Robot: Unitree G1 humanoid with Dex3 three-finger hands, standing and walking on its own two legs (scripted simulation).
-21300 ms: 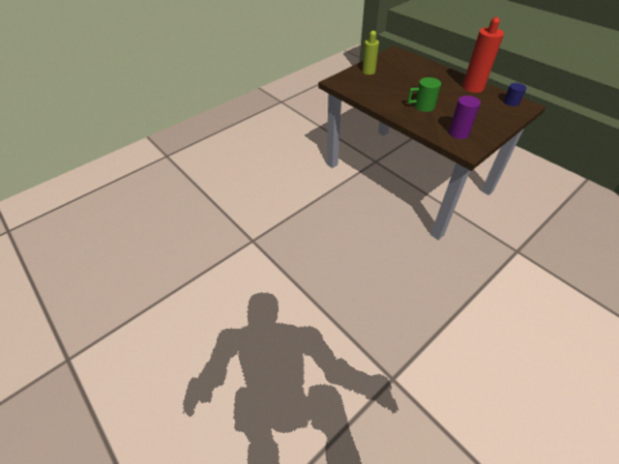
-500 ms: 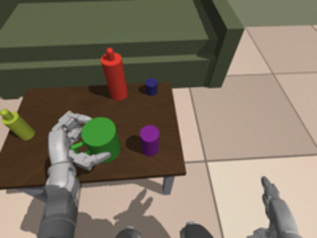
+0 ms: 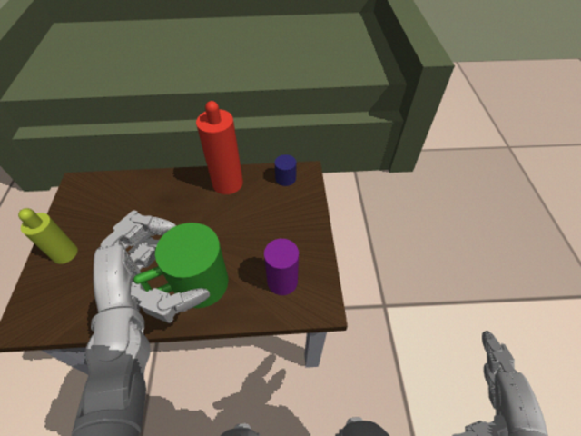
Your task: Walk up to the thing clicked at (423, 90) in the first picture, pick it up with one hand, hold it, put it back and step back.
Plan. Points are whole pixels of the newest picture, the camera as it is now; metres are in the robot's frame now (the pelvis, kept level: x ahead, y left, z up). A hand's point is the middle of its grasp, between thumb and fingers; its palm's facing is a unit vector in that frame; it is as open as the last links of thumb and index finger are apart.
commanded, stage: hold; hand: left
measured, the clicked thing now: (182, 272) +0.33 +0.15 +0.05
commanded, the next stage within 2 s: none
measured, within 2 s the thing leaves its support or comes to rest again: neither
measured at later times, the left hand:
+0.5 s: hand (164, 267) +0.33 +0.17 +0.06, palm faces +0.20 -0.98 -0.02, open 11.0 cm
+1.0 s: hand (164, 265) +0.33 +0.17 +0.06, palm faces +0.20 -0.98 -0.01, open 11.0 cm
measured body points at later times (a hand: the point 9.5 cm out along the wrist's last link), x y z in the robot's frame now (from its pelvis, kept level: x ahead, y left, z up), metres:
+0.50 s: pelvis +0.00 +0.00 +0.00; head +0.04 +0.00 +0.45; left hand +0.31 +0.22 +0.06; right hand +0.15 -0.26 -0.04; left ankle +0.00 +0.12 -0.68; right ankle +0.00 -0.14 -0.68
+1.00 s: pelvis +0.00 +0.00 +0.00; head +0.04 +0.00 +0.45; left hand +0.31 +0.22 +0.06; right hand +0.15 -0.27 -0.04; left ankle +0.00 +0.12 -0.68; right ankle +0.00 -0.14 -0.68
